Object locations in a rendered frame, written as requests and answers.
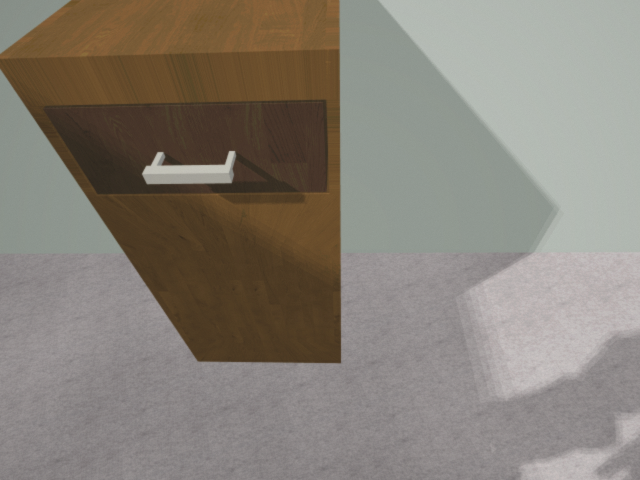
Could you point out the cabinet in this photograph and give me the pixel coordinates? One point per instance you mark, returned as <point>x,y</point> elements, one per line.
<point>243,277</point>

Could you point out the drawer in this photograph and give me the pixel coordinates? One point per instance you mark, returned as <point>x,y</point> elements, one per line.
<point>280,146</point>

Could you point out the handle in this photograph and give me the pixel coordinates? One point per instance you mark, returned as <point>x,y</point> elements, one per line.
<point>189,174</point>

